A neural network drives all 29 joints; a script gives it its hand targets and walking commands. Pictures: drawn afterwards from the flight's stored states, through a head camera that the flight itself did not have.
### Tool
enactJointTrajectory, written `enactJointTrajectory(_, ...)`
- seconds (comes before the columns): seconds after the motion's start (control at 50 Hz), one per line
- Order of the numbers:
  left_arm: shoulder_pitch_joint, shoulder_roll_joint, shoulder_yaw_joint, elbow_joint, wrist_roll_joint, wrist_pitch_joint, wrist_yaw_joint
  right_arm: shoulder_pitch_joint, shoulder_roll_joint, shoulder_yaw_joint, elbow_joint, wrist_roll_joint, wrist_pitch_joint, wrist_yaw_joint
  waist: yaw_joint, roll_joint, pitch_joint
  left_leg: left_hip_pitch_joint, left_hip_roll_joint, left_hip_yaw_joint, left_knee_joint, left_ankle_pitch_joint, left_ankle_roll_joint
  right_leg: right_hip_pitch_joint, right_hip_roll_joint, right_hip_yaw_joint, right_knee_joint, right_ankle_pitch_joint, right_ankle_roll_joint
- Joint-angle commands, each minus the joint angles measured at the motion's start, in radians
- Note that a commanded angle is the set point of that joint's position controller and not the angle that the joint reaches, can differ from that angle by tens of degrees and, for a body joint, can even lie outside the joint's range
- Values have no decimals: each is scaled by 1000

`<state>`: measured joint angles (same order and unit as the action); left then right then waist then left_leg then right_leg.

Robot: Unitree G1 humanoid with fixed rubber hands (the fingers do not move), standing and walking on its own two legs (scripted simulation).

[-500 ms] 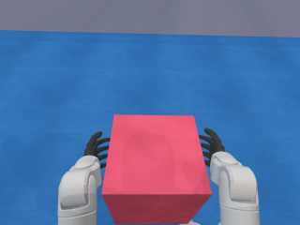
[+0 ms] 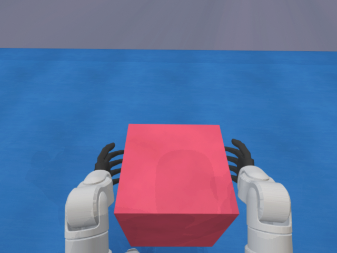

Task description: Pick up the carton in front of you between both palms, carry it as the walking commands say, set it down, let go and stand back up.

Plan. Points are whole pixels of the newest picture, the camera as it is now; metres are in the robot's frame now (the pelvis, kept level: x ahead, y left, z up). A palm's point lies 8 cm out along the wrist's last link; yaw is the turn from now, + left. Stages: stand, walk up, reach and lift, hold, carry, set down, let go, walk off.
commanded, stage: carry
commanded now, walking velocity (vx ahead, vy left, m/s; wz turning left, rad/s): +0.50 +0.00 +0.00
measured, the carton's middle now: (172, 188) +0.27 +0.00 +0.01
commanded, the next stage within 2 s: none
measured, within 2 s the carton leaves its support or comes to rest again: neither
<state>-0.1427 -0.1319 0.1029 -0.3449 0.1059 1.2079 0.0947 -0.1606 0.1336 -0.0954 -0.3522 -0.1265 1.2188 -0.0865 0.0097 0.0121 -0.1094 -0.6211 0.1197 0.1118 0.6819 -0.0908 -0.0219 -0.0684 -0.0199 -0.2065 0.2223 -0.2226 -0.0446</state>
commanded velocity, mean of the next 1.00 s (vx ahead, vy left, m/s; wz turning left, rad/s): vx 0.02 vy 0.00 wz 0.00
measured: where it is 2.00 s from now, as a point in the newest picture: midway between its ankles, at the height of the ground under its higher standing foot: outside the picture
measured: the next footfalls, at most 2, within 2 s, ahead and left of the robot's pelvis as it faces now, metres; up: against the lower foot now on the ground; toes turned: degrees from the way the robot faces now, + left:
left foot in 0.16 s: +0.30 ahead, +0.12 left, +0.00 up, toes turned +2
right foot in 0.50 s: +0.37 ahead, -0.10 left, +0.00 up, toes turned +14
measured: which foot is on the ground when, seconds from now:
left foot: up 0.00-0.14, down 0.16-1.00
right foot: down 0.00-0.18, up 0.20-0.48, down 0.50-1.00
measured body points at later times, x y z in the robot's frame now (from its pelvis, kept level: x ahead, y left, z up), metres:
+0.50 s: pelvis +0.26 +0.03 -0.01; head +0.27 +0.03 +0.44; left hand +0.54 +0.17 +0.06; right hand +0.54 -0.14 +0.06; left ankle +0.26 +0.12 -0.75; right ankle +0.33 -0.10 -0.75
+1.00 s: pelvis +0.33 +0.01 -0.02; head +0.31 +0.00 +0.43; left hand +0.61 +0.16 +0.04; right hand +0.61 -0.15 +0.04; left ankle +0.26 +0.12 -0.75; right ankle +0.33 -0.10 -0.75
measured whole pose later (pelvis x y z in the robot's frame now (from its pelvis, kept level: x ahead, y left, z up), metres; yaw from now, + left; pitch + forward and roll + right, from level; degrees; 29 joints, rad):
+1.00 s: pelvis +0.33 +0.01 -0.02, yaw +0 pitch +3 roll +0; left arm -0.11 -0.13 0.09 -0.19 0.15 1.09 0.07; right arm -0.12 0.13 -0.09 -0.18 -0.16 1.09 -0.06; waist 0.00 0.01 -0.13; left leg -0.20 0.08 0.17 0.55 -0.39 -0.02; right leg -0.32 -0.06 -0.18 0.57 -0.30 -0.02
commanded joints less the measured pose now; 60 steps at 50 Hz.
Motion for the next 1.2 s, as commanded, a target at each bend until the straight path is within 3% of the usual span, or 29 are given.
enactJointTrajectory(0.0, -452, -863, -692, -64, -412, 13, -275, -428, 892, 711, -29, 402, 3, 235, 8, -137, -132, -33, -32, 47, -94, 59, 9, 186, -230, 119, -55, 324, -80)
enactJointTrajectory(0.04, -442, -854, -686, -43, -399, 20, -273, -429, 880, 707, -16, 405, 12, 242, 11, -148, -95, -15, -49, 68, -148, 67, 23, 205, -227, 97, -31, 390, -70)
enactJointTrajectory(0.08, -438, -853, -686, -27, -390, 22, -271, -431, 877, 701, -3, 410, 18, 248, 12, -162, -79, 70, -78, 100, -214, 81, 37, 213, -212, 54, 60, 601, -40)
enactJointTrajectory(0.1, -439, -856, -687, -22, -389, 22, -270, -424, 879, 699, 6, 410, 18, 251, 4, -164, -110, 185, -116, 141, -259, 108, 41, 199, -192, 16, 162, 716, -15)
enactJointTrajectory(0.12, -442, -859, -689, -21, -391, 21, -269, -413, 882, 697, 17, 408, 16, 254, -13, -134, -162, 373, -146, 177, -312, 174, 40, 131, -156, -34, 307, 745, 22)
enactJointTrajectory(0.14, -447, -860, -694, -17, -391, 18, -270, -410, 882, 691, 20, 404, 13, 259, -29, -89, -231, 590, -48, 80, -309, 280, 49, -16, -131, -26, 470, 529, 65)
enactJointTrajectory(0.16, -484, -880, -712, -29, -405, 23, -270, -407, 881, 674, 47, 393, 7, 262, -34, 122, -376, 916, 230, -270, -218, 607, 179, -289, -59, 9, 756, 142, 108)
enactJointTrajectory(0.18, -478, -888, -719, -31, -407, 22, -273, -383, 897, 672, 71, 393, -7, 264, -37, 267, -413, 993, 311, -451, -280, 775, 285, -475, 47, 70, 946, -301, 114)
enactJointTrajectory(0.2, -481, -919, -726, -22, -411, 10, -276, -382, 919, 673, 47, 409, -18, 267, -34, 219, -398, 932, 305, -382, -306, 774, 284, -505, 14, 160, 1031, -345, 91)
enactJointTrajectory(0.24, -520, -972, -741, -52, -421, -19, -278, -418, 996, 688, 13, 427, -43, 271, -31, 98, -364, 805, 252, -229, -335, 672, 196, -483, -68, 211, 890, -267, 61)
enactJointTrajectory(0.26, -528, -991, -752, -66, -424, -30, -275, -433, 1019, 696, 0, 433, -55, 272, -23, 84, -337, 724, 223, -162, -369, 580, 158, -436, -95, 209, 748, -226, 63)
enactJointTrajectory(0.28, -524, -1010, -757, -72, -428, -39, -271, -440, 1027, 700, -12, 435, -63, 272, -17, 97, -333, 669, 191, -110, -385, 539, 138, -366, -80, 177, 641, -198, 71)
enactJointTrajectory(0.32, -465, -1020, -763, -75, -421, -56, -262, -411, 1021, 706, -29, 439, -73, 275, -11, 110, -356, 635, 165, -45, -386, 507, 148, -270, -47, 136, 482, -200, 80)
enactJointTrajectory(0.38, -425, -993, -769, -100, -405, -65, -252, -360, 995, 711, -52, 434, -78, 280, -20, 149, -359, 640, 156, 1, -350, 519, 152, -234, -38, 85, 343, -49, 78)
enactJointTrajectory(0.44, -439, -950, -767, -139, -410, -52, -253, -372, 951, 713, -77, 430, -69, 277, -11, 110, -313, 552, 104, 46, -292, 298, 94, -114, -60, 55, 146, 234, 79)
enactJointTrajectory(0.46, -446, -930, -762, -141, -412, -40, -256, -376, 933, 711, -72, 422, -63, 274, -11, 90, -296, 495, 90, 40, -271, 185, 64, -54, -96, 74, 130, 293, 78)
enactJointTrajectory(0.48, -449, -902, -753, -134, -412, -25, -260, -368, 908, 705, -56, 411, -55, 270, -14, 47, -294, 424, 77, 42, -238, 62, 40, 13, -169, 130, 153, 411, 72)
enactJointTrajectory(0.5, -457, -887, -739, -109, -401, -18, -265, -380, 891, 712, -67, 413, -39, 266, -25, -30, -290, 419, 36, 22, -254, -18, 12, -8, -220, 170, 217, 499, 41)
enactJointTrajectory(0.54, -421, -871, -705, -36, -392, -2, -271, -410, 861, 708, -45, 408, -9, 264, -18, -96, -226, 456, 47, 9, -239, 6, 4, -89, -202, 162, 218, 486, 35)
enactJointTrajectory(0.6, -393, -869, -677, 41, -380, 14, -275, -414, 857, 702, 19, 405, 12, 265, -15, -88, -230, 458, 49, 3, -191, 179, -5, -72, -184, 145, 263, 643, 32)
enactJointTrajectory(0.66, -422, -897, -675, 59, -381, 12, -276, -436, 886, 701, 48, 410, 11, 269, -14, -64, -264, 460, 43, 10, -173, 239, -14, -46, -179, 134, 298, 722, 25)
enactJointTrajectory(0.88, -464, -956, -731, 51, -365, -95, -285, -416, 953, 715, 89, 369, -102, 280, -12, -5, -305, 498, 45, 8, -145, 306, -1, -66, -155, 117, 348, 612, 21)
enactJointTrajectory(1.02, -435, -905, -707, 96, -315, -196, -287, -388, 902, 686, 126, 314, -203, 276, -11, -11, -266, 481, 52, -3, -172, 208, 10, -90, -154, 119, 321, 470, 24)
enactJointTrajectory(1.18, -424, -827, -580, 239, -199, -334, -279, -388, 829, 570, 267, 207, -342, 273, -10, -11, -200, 440, 54, -16, -231, 45, 16, -114, -157, 127, 259, 311, 27)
